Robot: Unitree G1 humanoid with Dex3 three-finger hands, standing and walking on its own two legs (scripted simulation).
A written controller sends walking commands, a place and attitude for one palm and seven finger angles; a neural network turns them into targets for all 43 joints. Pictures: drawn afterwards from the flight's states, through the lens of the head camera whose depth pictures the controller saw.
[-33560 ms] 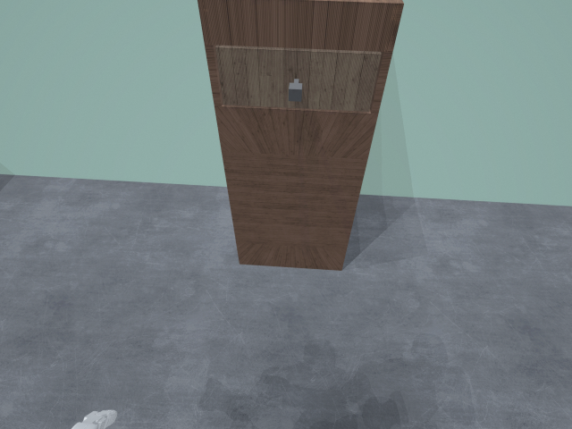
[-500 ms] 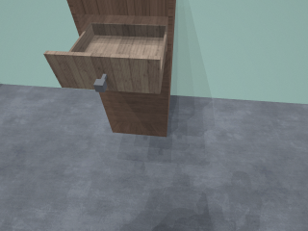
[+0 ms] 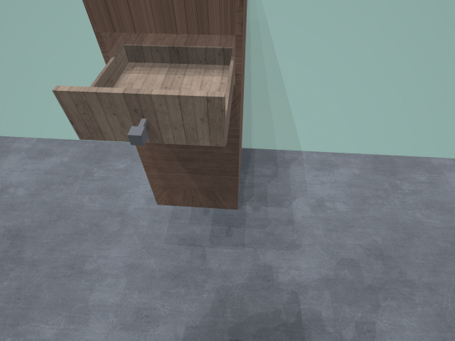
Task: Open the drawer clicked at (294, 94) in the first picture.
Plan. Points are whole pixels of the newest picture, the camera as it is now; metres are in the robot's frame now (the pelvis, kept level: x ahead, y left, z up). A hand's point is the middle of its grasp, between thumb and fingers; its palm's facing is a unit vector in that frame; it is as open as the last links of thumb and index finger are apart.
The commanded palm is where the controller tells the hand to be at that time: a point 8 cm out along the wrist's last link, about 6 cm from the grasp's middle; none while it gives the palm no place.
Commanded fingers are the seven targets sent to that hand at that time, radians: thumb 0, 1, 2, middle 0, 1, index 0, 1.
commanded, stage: let the arm hang, fingers relaxed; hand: left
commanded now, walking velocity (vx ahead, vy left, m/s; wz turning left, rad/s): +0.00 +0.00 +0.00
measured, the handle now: (140, 130) +0.54 +0.23 +0.06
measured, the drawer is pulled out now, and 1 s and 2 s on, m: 0.30 0.30 0.30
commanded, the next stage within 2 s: look to check the result in 0.02 s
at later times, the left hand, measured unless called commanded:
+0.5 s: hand out of the picture +0.02 +0.16 -0.17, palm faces +0.03 -0.98 -0.22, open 7.4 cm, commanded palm none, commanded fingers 0.00 0.90 0.90 -0.20 -0.30 -0.20 -0.30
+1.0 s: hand out of the picture +0.05 +0.16 -0.17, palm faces +0.02 -0.97 -0.23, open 7.4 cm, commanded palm none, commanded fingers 0.00 0.90 0.90 -0.20 -0.30 -0.20 -0.30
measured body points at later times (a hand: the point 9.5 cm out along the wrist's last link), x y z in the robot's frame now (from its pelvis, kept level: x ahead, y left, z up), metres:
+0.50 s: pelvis +0.01 -0.01 +0.00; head +0.04 -0.02 +0.45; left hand +0.02 +0.22 -0.15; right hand +0.01 -0.22 -0.17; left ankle +0.02 +0.13 -0.74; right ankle +0.02 -0.10 -0.74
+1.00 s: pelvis +0.02 -0.02 +0.00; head +0.05 -0.03 +0.45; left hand +0.05 +0.21 -0.15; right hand +0.01 -0.24 -0.17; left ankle +0.02 +0.13 -0.74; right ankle +0.02 -0.10 -0.74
